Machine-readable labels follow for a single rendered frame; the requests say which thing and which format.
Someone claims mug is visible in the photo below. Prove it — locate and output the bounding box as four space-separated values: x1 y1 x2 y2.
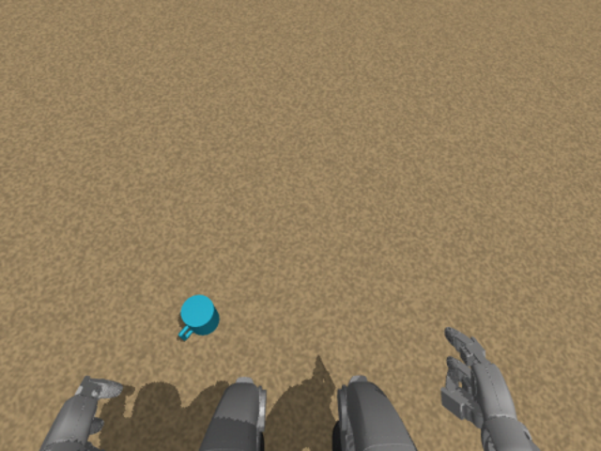
178 295 220 340

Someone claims right robot hand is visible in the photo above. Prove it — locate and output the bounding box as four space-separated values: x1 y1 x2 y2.
440 327 517 428

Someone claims right robot arm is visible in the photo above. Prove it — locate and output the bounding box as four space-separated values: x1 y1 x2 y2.
481 417 541 451

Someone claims left robot hand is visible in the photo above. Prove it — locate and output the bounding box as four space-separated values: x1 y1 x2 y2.
39 376 123 451

